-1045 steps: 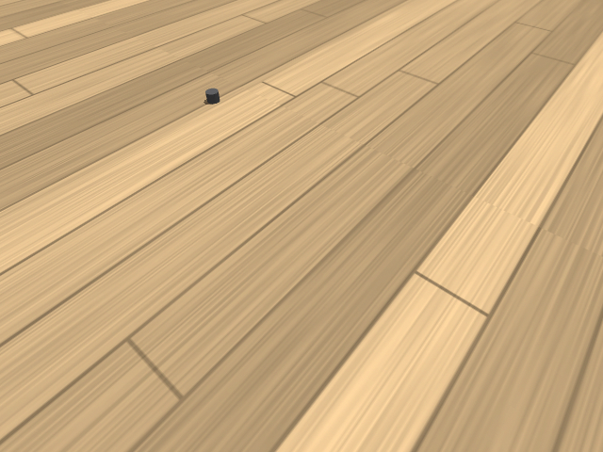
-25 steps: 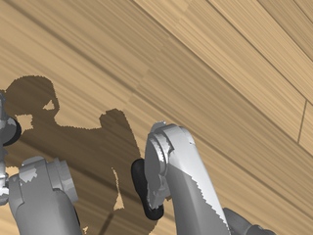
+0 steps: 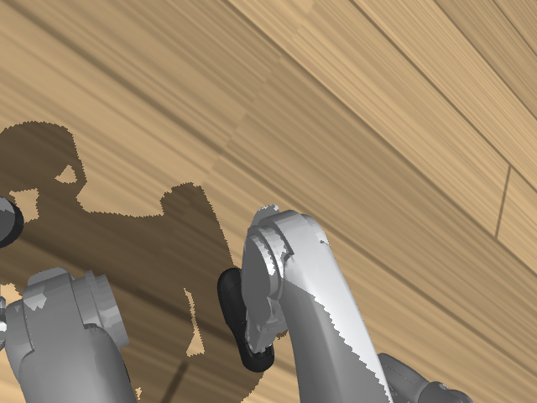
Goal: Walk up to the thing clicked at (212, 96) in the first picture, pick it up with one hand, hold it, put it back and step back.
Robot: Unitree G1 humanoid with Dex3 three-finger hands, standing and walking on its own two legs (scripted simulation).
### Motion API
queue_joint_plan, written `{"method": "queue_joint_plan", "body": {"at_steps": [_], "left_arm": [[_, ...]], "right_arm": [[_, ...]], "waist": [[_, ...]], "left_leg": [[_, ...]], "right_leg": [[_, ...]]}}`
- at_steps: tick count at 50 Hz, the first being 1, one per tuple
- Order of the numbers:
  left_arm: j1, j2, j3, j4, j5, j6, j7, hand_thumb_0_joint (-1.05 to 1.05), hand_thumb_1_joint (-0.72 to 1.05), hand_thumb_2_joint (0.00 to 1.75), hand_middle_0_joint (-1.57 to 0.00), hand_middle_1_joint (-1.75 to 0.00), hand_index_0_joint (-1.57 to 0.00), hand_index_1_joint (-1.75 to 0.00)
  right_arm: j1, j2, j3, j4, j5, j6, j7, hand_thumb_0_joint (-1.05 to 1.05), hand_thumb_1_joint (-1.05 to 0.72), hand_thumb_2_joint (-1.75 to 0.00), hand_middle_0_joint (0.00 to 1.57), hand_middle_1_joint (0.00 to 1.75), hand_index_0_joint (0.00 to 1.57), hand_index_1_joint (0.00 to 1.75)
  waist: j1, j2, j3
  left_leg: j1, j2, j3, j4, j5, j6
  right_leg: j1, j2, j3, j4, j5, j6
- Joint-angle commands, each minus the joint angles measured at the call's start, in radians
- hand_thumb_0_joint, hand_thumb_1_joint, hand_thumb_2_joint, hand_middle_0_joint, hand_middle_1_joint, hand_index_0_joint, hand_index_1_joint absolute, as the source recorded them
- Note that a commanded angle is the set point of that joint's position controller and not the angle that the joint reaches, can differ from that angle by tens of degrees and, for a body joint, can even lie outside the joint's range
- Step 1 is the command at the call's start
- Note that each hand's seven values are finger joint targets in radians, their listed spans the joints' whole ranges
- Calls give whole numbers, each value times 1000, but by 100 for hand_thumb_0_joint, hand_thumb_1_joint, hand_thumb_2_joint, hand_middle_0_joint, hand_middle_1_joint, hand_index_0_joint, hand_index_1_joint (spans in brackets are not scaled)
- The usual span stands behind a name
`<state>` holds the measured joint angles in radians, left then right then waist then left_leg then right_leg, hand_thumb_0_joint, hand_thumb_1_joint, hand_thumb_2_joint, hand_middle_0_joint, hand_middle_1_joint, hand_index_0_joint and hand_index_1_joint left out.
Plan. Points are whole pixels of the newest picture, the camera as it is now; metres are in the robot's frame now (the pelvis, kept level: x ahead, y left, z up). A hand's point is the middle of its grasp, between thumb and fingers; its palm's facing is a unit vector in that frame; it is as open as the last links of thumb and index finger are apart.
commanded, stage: close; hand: left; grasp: from above
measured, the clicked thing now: out of the picture +0.40 +0.26 -0.28
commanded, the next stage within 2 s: settle in 1.82 s
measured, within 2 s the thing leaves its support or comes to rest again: neither
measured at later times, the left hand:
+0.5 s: hand out of the picture +0.39 +0.27 -0.26, palm faces -0.46 -0.12 -0.88, open 13.4 cm
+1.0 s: hand out of the picture +0.39 +0.27 -0.26, palm faces -0.47 -0.12 -0.87, open 13.0 cm
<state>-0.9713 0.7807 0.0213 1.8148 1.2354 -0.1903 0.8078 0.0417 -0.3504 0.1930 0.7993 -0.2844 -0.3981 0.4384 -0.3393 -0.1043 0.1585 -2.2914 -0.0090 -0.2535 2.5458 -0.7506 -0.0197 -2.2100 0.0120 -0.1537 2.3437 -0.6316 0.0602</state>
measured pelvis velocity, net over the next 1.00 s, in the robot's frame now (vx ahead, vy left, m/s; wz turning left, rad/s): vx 0.00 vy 0.00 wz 0.00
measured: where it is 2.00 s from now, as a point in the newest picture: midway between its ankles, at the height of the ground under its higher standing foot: (189, 374)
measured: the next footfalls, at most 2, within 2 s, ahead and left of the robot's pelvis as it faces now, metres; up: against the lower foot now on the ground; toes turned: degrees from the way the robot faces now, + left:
none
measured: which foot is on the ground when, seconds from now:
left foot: down 0.00-1.00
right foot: down 0.00-1.00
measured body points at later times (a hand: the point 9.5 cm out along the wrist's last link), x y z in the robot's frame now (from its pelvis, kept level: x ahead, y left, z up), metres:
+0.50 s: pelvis +0.00 +0.00 +0.00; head +0.26 +0.12 +0.34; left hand +0.41 +0.28 -0.21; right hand +0.06 -0.25 -0.06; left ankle +0.06 +0.12 -0.28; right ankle +0.12 -0.13 -0.28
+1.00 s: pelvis +0.00 +0.00 +0.00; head +0.26 +0.12 +0.35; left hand +0.42 +0.28 -0.21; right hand +0.06 -0.26 -0.06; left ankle +0.06 +0.12 -0.28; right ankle +0.12 -0.13 -0.28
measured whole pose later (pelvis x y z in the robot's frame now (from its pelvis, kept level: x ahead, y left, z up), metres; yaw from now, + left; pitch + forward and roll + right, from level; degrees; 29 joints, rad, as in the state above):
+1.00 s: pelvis +0.00 +0.00 +0.00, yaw +0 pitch +27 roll -14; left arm -0.97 0.79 -0.01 1.81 1.20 -0.20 0.78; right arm 0.07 -0.37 0.22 0.76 -0.29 -0.38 0.41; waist -0.35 -0.10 0.16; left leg -2.28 0.00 -0.25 2.53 -0.75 -0.02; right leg -2.20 0.02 -0.15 2.33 -0.62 0.06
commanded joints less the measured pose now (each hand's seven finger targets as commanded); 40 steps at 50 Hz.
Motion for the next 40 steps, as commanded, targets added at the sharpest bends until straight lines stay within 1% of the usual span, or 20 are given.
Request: {"method": "queue_joint_plan", "body": {"at_steps": [1,2,4,5,7,12,14,15,19,23,27,28,29,30,31,32,33,34,35,40], "left_arm": [[-224,95,0,-71,-7,1,37,0,-46,92,-7,-106,-9,-105],[-211,96,-5,-73,-14,1,36,0,-46,96,-9,-106,-10,-105],[-225,102,3,-75,-12,0,30,0,-39,87,-11,-106,-14,-103],[-224,91,-12,-83,-16,3,25,0,-37,89,-14,-104,-16,-101],[-247,99,-10,-88,-21,-2,23,0,-36,85,-13,-104,-16,-101],[-238,92,-16,-89,-12,-5,27,0,-36,86,-13,-105,-16,-102],[-258,79,-25,-107,-23,-6,28,0,-37,86,-12,-105,-15,-102],[-252,102,-19,-100,-18,-5,31,0,-37,86,-12,-105,-15,-102],[-243,103,-10,-90,-13,-3,33,0,-32,86,-17,-102,-19,-100],[-249,94,-19,-104,-28,1,27,0,-32,85,-17,-100,-19,-98],[-261,90,-27,-101,-21,-1,19,0,-32,84,-17,-101,-19,-98],[-250,109,-20,-97,-19,1,22,0,-33,83,-15,-102,-18,-99],[-257,91,-26,-101,-22,0,15,0,-32,84,-16,-101,-19,-98],[-250,115,-14,-92,-20,-4,19,0,-31,84,-17,-102,-19,-99],[-236,103,-21,-93,-19,-2,20,0,-31,87,-18,-102,-20,-100],[-231,101,-16,-94,-16,-3,25,0,-32,86,-17,-100,-19,-98],[-247,85,-18,-83,-21,-2,22,0,-30,83,-17,-101,-20,-98],[-236,96,-20,-87,-19,-3,26,0,-29,83,-18,-101,-20,-98],[-243,88,-24,-83,-20,-2,23,0,-29,84,-19,-100,-21,-98],[-246,84,-28,-94,-33,-7,13,0,-24,86,-22,-102,-24,-99]], "right_arm": [[193,-325,-84,12,11,1,-9,0,-90,-91,20,30,20,30],[170,-321,-82,11,13,0,-13,0,-90,-91,20,30,20,30],[188,-323,-77,1,12,-4,-10,0,-89,-90,20,30,20,30],[168,-319,-76,-2,9,-4,-11,0,-89,-90,20,30,20,30],[175,-330,-74,-4,15,-9,-11,0,-89,-90,20,30,20,30],[195,-331,-77,-6,11,3,-17,0,-89,-90,20,30,20,30],[185,-326,-72,-3,10,-2,-15,0,-89,-90,20,30,20,30],[187,-335,-73,-6,16,-1,-20,0,-89,-90,20,30,20,30],[208,-328,-75,-5,13,11,-25,0,-89,-90,20,30,20,30],[187,-332,-71,-14,11,2,-24,0,-89,-90,20,30,20,30],[190,-336,-74,-19,13,2,-27,0,-89,-90,20,30,20,30],[204,-347,-77,-15,14,8,-32,0,-89,-90,20,30,20,30],[194,-333,-72,-25,15,4,-29,0,-89,-90,20,30,20,30],[216,-344,-73,-14,11,10,-31,0,-89,-90,20,30,20,30],[198,-336,-76,-19,16,10,-33,0,-89,-90,20,30,20,30],[216,-337,-77,-15,16,11,-32,0,-89,-90,20,30,20,30],[206,-334,-69,-29,12,5,-28,0,-89,-90,20,30,20,30],[210,-342,-72,-20,9,10,-31,0,-89,-90,20,30,20,30],[197,-336,-73,-26,14,7,-32,0,-89,-90,20,30,20,30],[211,-334,-68,-23,9,8,-32,0,-89,-90,20,30,20,30]], "waist": [[-87,416,-625],[-81,401,-608],[-87,415,-608],[-90,398,-597],[-96,406,-582],[-97,407,-612],[-103,403,-613],[-100,401,-615],[-96,403,-621],[-104,403,-590],[-111,403,-560],[-107,394,-580],[-108,389,-559],[-106,403,-591],[-97,384,-579],[-96,404,-602],[-108,395,-582],[-106,401,-593],[-109,389,-567],[-112,395,-585]], "left_leg": [[427,23,100,-285,221,14],[415,20,100,-288,197,14],[428,20,102,-289,212,14],[417,20,102,-280,183,16],[414,19,95,-292,171,15],[424,21,99,-296,185,15],[424,22,95,-287,196,15],[424,22,99,-291,192,16],[412,23,108,-288,195,17],[417,24,94,-295,181,14],[410,24,87,-306,142,12],[405,24,93,-307,141,16],[400,21,91,-303,140,14],[408,24,100,-306,157,15],[398,24,92,-302,148,15],[417,25,91,-309,182,13],[417,22,87,-302,179,11],[417,25,90,-311,175,12],[406,23,84,-310,148,11],[414,23,99,-294,177,15]], "right_leg": [[381,53,-103,-191,230,-74],[373,49,-99,-192,212,-75],[378,48,-105,-196,219,-72],[360,45,-104,-194,201,-71],[346,41,-108,-193,189,-71],[372,53,-104,-204,201,-77],[368,47,-108,-198,212,-73],[379,51,-104,-210,208,-73],[393,58,-96,-215,207,-76],[356,47,-109,-201,198,-74],[333,42,-111,-204,166,-75],[351,49,-106,-217,163,-77],[332,40,-109,-204,166,-75],[367,53,-104,-214,176,-78],[347,46,-104,-206,171,-77],[360,51,-107,-207,194,-78],[349,42,-115,-197,200,-74],[361,51,-112,-209,194,-77],[334,43,-115,-200,176,-75],[363,51,-107,-208,200,-76]]}}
